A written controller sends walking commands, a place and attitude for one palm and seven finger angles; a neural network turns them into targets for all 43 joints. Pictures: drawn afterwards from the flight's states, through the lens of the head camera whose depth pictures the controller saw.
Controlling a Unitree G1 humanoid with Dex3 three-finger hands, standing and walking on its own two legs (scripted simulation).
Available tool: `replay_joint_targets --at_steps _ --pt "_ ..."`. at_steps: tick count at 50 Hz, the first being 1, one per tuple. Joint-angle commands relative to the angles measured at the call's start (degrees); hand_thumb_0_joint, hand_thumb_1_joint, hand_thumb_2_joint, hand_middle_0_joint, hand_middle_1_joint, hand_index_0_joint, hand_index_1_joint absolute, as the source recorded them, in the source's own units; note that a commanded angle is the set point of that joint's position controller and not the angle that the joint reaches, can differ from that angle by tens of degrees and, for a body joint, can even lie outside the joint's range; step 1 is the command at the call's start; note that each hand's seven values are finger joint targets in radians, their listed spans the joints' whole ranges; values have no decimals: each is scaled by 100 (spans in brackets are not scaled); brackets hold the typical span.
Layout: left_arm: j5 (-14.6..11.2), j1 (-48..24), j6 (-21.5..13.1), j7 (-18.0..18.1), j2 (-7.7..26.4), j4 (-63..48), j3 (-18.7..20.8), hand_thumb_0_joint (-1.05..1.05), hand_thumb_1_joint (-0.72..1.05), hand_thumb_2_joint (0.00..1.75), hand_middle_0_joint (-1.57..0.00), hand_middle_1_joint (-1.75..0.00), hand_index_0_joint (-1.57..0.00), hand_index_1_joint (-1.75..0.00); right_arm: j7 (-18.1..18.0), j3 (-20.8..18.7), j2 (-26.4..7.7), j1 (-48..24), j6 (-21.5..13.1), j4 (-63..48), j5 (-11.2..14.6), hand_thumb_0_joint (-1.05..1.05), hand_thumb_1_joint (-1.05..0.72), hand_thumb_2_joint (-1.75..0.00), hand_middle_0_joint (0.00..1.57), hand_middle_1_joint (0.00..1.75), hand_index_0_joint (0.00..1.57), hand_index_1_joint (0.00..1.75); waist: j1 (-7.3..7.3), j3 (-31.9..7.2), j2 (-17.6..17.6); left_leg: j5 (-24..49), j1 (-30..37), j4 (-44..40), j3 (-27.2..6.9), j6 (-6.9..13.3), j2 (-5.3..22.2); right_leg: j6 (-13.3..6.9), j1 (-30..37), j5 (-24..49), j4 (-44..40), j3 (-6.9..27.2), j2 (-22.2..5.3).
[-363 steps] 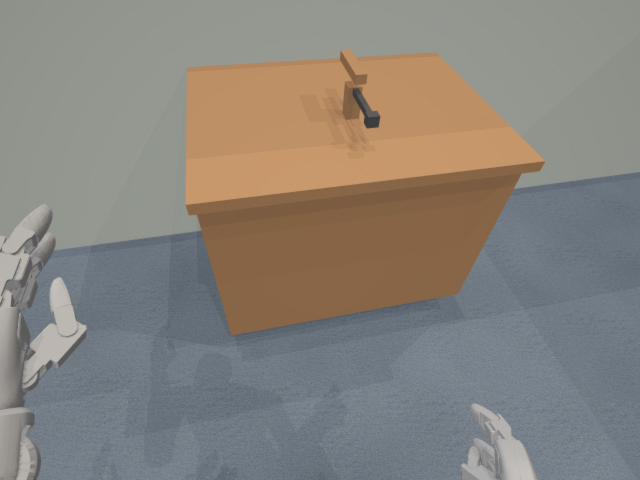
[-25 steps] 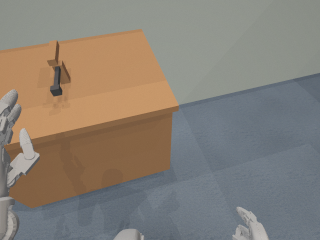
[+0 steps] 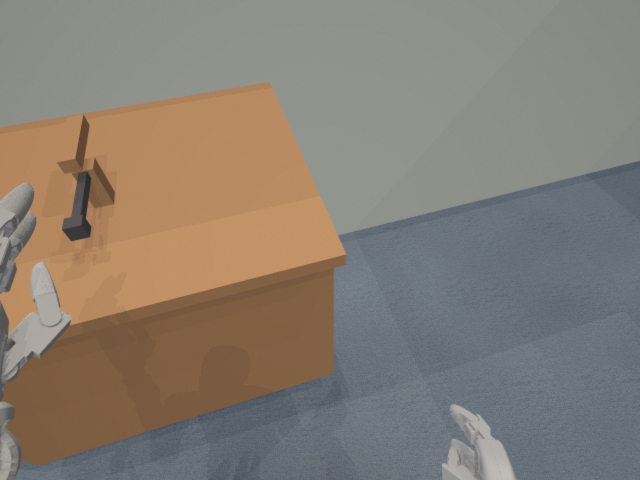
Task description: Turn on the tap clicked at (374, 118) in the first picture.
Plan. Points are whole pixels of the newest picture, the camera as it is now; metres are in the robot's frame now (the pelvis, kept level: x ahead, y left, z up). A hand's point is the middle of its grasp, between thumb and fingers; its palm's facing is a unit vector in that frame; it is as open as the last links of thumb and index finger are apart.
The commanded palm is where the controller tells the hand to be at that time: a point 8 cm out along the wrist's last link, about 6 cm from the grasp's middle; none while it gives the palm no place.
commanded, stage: come to a stop and stand still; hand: left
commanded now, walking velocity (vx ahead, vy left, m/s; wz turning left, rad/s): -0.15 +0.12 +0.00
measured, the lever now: (77, 227) +0.45 +0.42 +0.03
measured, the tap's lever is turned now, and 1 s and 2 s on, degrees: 0 0 0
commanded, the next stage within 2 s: look again from close up in 1.56 s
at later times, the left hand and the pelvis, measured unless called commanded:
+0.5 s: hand (63, 293) +0.24 +0.25 +0.18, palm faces +0.40 -0.83 -0.40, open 7.4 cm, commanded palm +0.18 +0.29 +0.19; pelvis +0.02 +0.01 +0.01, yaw -1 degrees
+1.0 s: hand (14, 320) +0.22 +0.29 +0.18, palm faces +0.40 -0.85 -0.34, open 7.4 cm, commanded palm +0.15 +0.31 +0.19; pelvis -0.01 +0.03 +0.02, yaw +0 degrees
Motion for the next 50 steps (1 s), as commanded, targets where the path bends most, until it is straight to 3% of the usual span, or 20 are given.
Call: replay_joint_targets --at_steps 1,2,4,7,12,15,17,21,24,27,28,29,30,32,34,36,39,42,44,50 --pt "-128 -515 -252 104 1044 -824 786 0 90 90 -20 -30 -20 -30 -36 -433 -842 -569 -248 -760 -3 0 -90 -90 20 30 20 30 9 -587 -1632 -548 -1815 2505 -580 -11 -310 -975 1257 822 -1907 3278 -2166" --pt "-127 -624 -289 99 1072 -1053 829 0 90 90 -20 -30 -20 -30 -6 -352 -792 -661 -198 -724 14 0 -90 -90 20 30 20 30 -4 -650 -1098 -424 -1700 2383 -671 -55 -235 -973 1260 1761 -1657 2761 -2077" --pt "-65 -279 -365 124 935 -976 777 0 90 90 -20 -30 -20 -30 -48 -275 -715 -706 -145 -698 -26 0 -90 -90 20 30 20 30 -38 -875 -911 -195 -1148 1550 -423 -80 -255 -660 1332 3344 -1260 1557 -1682" --pt "-57 -64 -359 185 868 -1165 759 0 90 90 -20 -30 -20 -30 -118 -327 -722 -794 -124 -835 -54 0 -90 -90 20 30 20 30 39 -1059 -1074 145 -616 314 -172 -58 -375 -529 1451 3545 -1112 1227 -1523" --pt "-79 32 -267 244 891 -1587 712 0 90 90 -20 -30 -20 -30 -143 -455 -827 -477 -48 -938 -59 0 -90 -90 20 30 20 30 -59 -1233 -581 1644 422 -1437 -196 -17 -382 -203 1251 2590 -702 1087 -1206" --pt "-91 106 -285 211 923 -1453 741 0 90 90 -20 -30 -20 -30 -182 -474 -1019 -542 -79 -1085 -21 0 -90 -90 20 30 20 30 48 -1003 646 3528 539 -1788 -1201 393 722 212 597 409 -236 723 -247" --pt "-59 -219 -373 150 957 -1626 680 0 90 90 -20 -30 -20 -30 -181 -435 -940 -561 -141 -1034 -113 0 -90 -90 20 30 20 30 58 -836 1278 3798 219 -2108 -1473 614 1030 210 486 -1021 352 626 -117" --pt "-30 -197 -311 137 713 -1419 406 0 90 90 -20 -30 -20 -30 -63 -479 -1059 -279 -328 -906 -61 0 -90 -90 20 30 20 30 -40 -1101 922 4398 948 -1547 -1035 502 839 212 476 -499 -464 613 -2" --pt "-48 -213 -231 128 718 -1245 440 0 90 90 -20 -30 -20 -30 -69 -406 -1045 -430 -294 -913 -47 0 -90 -90 20 30 20 30 -33 -1115 596 3296 377 -1463 -751 251 546 198 1102 779 -905 736 -112" --pt "-152 -137 -96 104 718 -1098 448 0 90 90 -20 -30 -20 -30 -88 -400 -979 -452 -184 -942 -22 0 -90 -90 20 30 20 30 -60 -1149 -198 1911 98 -1188 -471 40 73 19 1098 1633 -1101 1321 -472" --pt "576 -6002 -607 13 5155 -2079 3795 0 90 90 -20 -30 -20 -30 -80 -698 -1151 7 -510 -888 -333 0 -90 -90 20 30 20 30 336 -49 -1129 1698 -592 -394 -109 85 -217 210 157 2417 -1992 1764 -606" --pt "132 -2803 -363 -221 1842 1088 1478 0 90 90 -20 -30 -20 -30 -45 -399 -508 -280 -541 -524 -167 0 -90 -90 20 30 20 30 139 -1033 -1270 1413 -114 -607 -493 136 -620 -501 704 2771 -1267 2057 -1115" --pt "5 -1637 -361 -278 1066 1211 1008 0 90 90 -20 -30 -20 -30 -3 -539 -879 -165 -570 -893 6 0 -90 -90 20 30 20 30 260 -1011 -693 1689 215 -980 -292 129 -482 -189 996 3125 -1273 2124 -948" --pt "-209 -1154 -504 -315 560 39 352 0 90 90 -20 -30 -20 -30 132 -532 -948 -335 -621 -959 61 0 -90 -90 20 30 20 30 220 -1457 132 2286 564 -1446 -475 278 -390 55 1445 1974 -961 1496 -629" --pt "-183 -684 -478 -282 814 -648 339 0 90 90 -20 -30 -20 -30 218 -534 -1018 -462 -653 -1042 21 0 -90 -90 20 30 20 30 297 -1272 -305 2240 648 -1370 -605 330 -276 160 979 1065 -1246 1372 -474" --pt "-199 -440 -441 -246 888 -693 381 0 90 90 -20 -30 -20 -30 196 -476 -995 -495 -661 -1059 -4 0 -90 -90 20 30 20 30 243 -927 -824 1201 370 -1411 -666 275 -399 54 591 -246 -1683 1492 -504" --pt "-216 -578 -470 -172 1179 -662 723 0 90 90 -20 -30 -20 -30 55 -442 -986 -515 -644 -1077 -15 0 -90 -90 20 30 20 30 154 -458 -713 454 385 -1600 -693 250 -459 -20 -105 -1612 -2069 1482 -434" --pt "-177 -1306 -583 -150 1366 -986 849 0 90 90 -20 -30 -20 -30 -52 -428 -1037 -508 -682 -1066 -25 0 -90 -90 20 30 20 30 97 -220 -53 -56 146 -2189 -1003 287 -314 40 -2 -1638 -1852 1271 -160" --pt "-112 -1331 -618 -149 1193 -804 753 0 90 90 -20 -30 -20 -30 -50 -426 -1056 -471 -749 -1026 -28 0 -90 -90 20 30 20 30 131 -370 519 -559 -152 -2650 -1184 383 -79 88 612 -995 -1318 1045 73" --pt "-12 -1074 -638 -188 834 -936 407 0 90 90 -20 -30 -20 -30 79 -420 -1044 -435 -976 -976 -40 0 -90 -90 20 30 20 30 188 -655 494 -548 -346 -2640 -1181 405 -56 107 1225 -243 -1212 1082 129"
